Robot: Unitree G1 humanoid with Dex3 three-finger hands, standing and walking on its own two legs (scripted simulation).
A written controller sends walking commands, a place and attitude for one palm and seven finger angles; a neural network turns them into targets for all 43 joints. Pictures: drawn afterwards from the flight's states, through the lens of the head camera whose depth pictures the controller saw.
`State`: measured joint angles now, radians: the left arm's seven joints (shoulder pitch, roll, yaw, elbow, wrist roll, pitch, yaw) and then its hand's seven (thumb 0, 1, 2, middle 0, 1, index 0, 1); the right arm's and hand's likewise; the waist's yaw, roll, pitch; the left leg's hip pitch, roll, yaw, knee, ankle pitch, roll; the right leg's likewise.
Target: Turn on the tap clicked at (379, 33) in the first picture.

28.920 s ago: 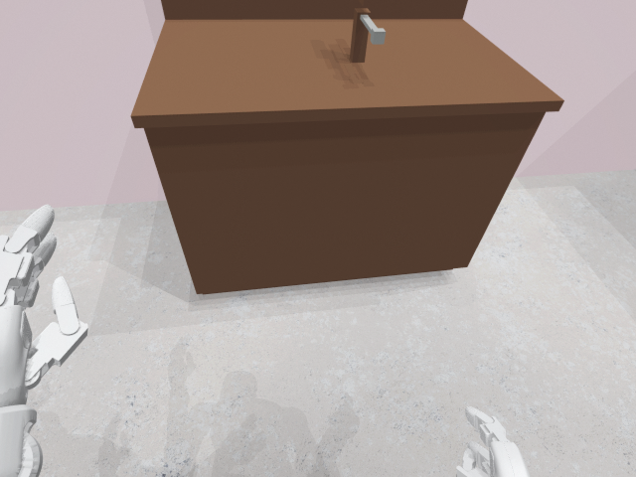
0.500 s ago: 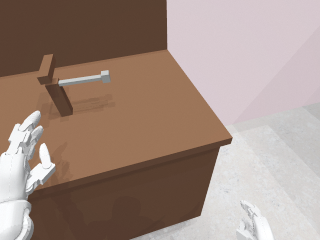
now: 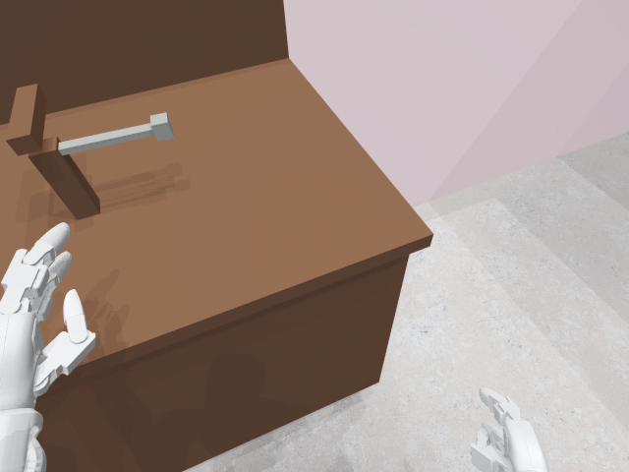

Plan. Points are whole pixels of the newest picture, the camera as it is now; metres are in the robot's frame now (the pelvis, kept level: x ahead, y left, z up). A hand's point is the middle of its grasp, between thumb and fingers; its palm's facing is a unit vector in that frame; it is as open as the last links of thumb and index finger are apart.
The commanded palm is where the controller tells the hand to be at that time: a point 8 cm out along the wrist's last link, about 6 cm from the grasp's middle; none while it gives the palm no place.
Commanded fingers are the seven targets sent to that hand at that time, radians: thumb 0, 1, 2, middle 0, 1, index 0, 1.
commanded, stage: step back with the hand held close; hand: left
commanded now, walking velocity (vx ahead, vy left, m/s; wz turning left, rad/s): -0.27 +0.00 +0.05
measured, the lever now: (162, 127) +0.54 +0.27 +0.15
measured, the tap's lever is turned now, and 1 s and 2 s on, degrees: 86 86 86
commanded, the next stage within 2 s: stop stepping back and stand still in 1.06 s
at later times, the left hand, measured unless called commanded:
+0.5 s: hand (26, 410) +0.14 +0.26 +0.14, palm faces +0.41 -0.81 -0.42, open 7.4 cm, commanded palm +0.09 +0.30 +0.17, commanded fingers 0.00 0.90 0.90 -0.20 -0.30 -0.20 -0.30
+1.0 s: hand out of the picture +0.06 +0.27 +0.15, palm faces +0.38 -0.81 -0.46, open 7.4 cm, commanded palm +0.00 +0.30 +0.17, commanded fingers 0.00 0.90 0.90 -0.20 -0.30 -0.20 -0.30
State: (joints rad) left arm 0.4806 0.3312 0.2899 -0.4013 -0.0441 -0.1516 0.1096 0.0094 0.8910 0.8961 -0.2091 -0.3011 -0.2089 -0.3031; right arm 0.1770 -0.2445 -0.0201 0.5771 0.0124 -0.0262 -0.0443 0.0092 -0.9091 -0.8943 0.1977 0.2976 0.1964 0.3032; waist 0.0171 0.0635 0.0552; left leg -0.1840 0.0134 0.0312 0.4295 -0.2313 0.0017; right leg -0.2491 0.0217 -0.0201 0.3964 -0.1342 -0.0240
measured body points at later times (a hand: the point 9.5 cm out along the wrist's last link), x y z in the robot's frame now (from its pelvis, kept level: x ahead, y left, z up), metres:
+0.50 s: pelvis -0.07 +0.02 -0.01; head -0.04 +0.01 +0.44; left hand +0.12 +0.30 +0.17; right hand +0.11 -0.22 -0.10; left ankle +0.00 +0.12 -0.74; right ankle +0.05 -0.10 -0.74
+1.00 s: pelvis -0.15 +0.01 -0.01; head -0.10 +0.04 +0.44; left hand +0.04 +0.31 +0.17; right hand +0.06 -0.22 -0.08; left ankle -0.14 +0.13 -0.74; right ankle -0.09 -0.10 -0.73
